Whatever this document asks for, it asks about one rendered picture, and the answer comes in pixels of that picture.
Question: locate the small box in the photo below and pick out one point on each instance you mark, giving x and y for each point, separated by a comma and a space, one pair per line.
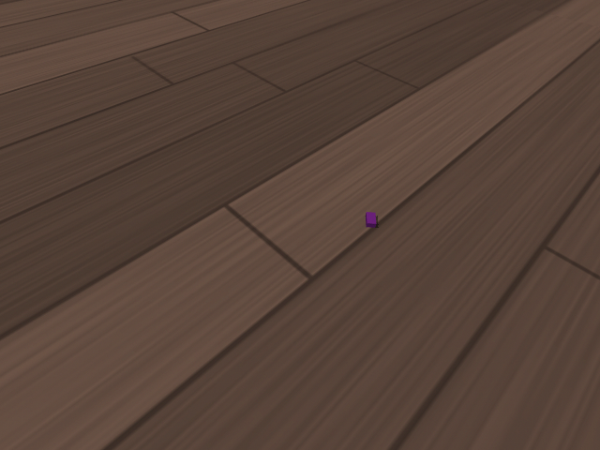
370, 219

